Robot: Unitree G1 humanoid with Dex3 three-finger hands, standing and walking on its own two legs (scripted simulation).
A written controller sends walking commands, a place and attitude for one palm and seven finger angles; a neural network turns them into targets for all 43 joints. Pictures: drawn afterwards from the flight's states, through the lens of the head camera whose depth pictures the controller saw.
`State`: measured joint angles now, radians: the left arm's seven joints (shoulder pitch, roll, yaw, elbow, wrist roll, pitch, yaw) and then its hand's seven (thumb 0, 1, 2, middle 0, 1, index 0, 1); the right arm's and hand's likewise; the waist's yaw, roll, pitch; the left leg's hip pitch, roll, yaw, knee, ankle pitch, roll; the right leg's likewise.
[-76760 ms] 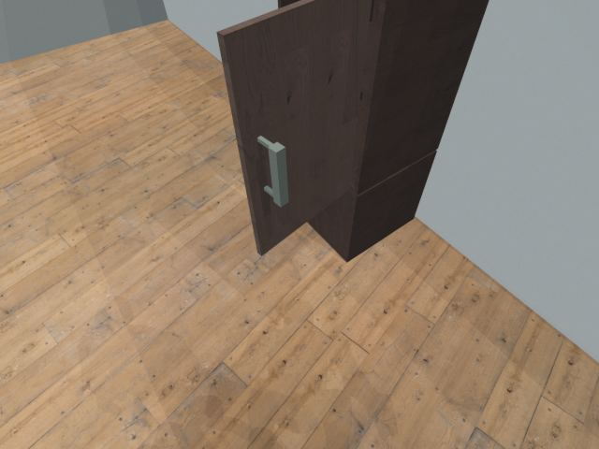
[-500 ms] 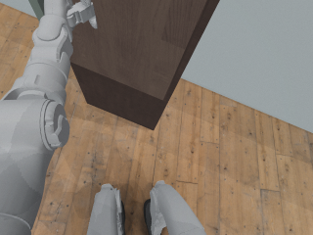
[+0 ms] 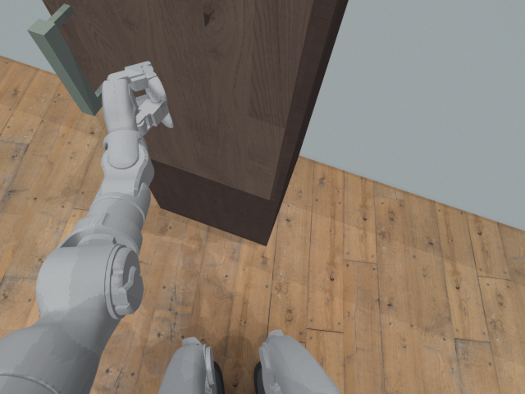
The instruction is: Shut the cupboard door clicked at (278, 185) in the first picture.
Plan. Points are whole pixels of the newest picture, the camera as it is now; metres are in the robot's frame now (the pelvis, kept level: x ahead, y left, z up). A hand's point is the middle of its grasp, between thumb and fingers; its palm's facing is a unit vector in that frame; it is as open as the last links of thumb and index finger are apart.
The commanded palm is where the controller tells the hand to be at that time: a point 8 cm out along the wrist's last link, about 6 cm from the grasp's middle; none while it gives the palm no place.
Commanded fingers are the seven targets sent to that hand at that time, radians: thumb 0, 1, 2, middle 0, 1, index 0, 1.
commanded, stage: pull the fist back off the door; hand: left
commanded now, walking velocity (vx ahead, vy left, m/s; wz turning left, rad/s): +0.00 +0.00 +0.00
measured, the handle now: (79, 64) +0.63 +0.20 +0.06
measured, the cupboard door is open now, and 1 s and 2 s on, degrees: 0 0 0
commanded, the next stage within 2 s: draw the hand back to the body in 0.26 s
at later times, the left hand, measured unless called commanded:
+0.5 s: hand (154, 133) +0.47 +0.08 +0.09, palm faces +0.03 -1.00 -0.03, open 3.1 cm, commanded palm +0.42 +0.15 +0.09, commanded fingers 0.00 0.90 0.90 -1.30 -1.50 -1.30 -1.50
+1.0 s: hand (35, 221) +0.32 +0.17 +0.16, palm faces +0.04 -0.99 -0.17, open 3.1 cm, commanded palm +0.29 +0.23 +0.18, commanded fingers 0.00 0.90 0.90 -0.97 -1.14 -0.97 -1.14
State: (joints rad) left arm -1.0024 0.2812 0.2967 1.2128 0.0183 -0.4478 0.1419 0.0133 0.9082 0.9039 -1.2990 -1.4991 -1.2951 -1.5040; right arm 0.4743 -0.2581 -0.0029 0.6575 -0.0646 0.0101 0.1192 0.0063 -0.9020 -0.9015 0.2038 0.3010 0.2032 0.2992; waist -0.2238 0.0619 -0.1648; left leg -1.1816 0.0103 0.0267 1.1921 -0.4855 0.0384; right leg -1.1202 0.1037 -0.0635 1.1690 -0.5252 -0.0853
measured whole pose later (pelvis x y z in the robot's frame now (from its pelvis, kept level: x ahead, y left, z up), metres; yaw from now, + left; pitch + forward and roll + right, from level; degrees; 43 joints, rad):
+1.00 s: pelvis +0.02 +0.01 +0.08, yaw +2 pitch +5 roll +0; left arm -0.02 0.25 0.01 0.20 -0.12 -0.18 0.01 0.01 0.90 0.90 -1.20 -1.39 -1.19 -1.39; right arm 0.24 -0.26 0.01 0.55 0.07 0.06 -0.05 0.01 -0.90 -0.90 0.20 0.30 0.20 0.30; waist -0.03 0.04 -0.09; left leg -0.46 -0.04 0.03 0.72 -0.34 0.06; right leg -0.41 0.07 -0.02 0.70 -0.39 -0.06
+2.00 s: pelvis +0.03 +0.02 +0.11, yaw +3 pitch -4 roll -1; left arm 0.47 0.36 0.32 -0.37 -0.09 -0.05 0.10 0.01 0.89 0.89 -0.21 -0.31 -0.21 -0.31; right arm 0.20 -0.24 0.02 0.62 0.03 -0.07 -0.07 0.02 -0.90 -0.90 0.20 0.30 0.20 0.30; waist 0.05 0.07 -0.02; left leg -0.14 -0.05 0.01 0.44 -0.23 0.06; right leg -0.06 0.06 -0.02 0.39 -0.26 -0.05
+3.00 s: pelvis -0.05 +0.05 +0.09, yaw +3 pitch +0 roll -2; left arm 0.50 0.41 0.44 -0.47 -0.02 -0.20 0.14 0.01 0.89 0.89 -0.21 -0.30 -0.21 -0.31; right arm 0.24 -0.22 0.00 0.56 0.00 -0.01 -0.08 0.01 -0.90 -0.90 0.21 0.30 0.21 0.30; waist 0.00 0.02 -0.01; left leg -0.44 -0.05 0.05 0.63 -0.21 0.10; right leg -0.37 0.05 -0.01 0.61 -0.24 -0.01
